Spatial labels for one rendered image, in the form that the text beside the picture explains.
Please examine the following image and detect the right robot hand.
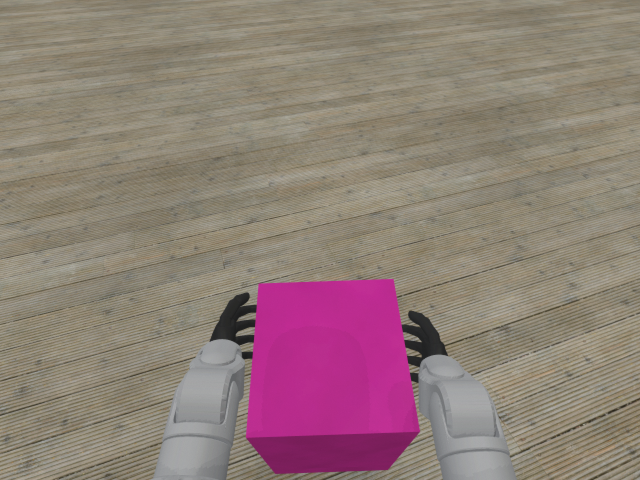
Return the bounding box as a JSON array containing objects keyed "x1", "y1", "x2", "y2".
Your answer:
[{"x1": 401, "y1": 311, "x2": 448, "y2": 383}]

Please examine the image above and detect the left robot forearm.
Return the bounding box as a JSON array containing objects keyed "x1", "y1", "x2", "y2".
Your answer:
[{"x1": 150, "y1": 339, "x2": 245, "y2": 480}]

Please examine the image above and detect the left robot hand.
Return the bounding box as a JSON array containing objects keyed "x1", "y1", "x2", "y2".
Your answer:
[{"x1": 210, "y1": 292, "x2": 257, "y2": 359}]

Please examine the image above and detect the carton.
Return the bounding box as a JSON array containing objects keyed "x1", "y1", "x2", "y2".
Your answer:
[{"x1": 246, "y1": 279, "x2": 420, "y2": 474}]

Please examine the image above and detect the right robot forearm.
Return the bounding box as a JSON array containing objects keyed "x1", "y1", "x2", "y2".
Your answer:
[{"x1": 418, "y1": 355, "x2": 517, "y2": 480}]

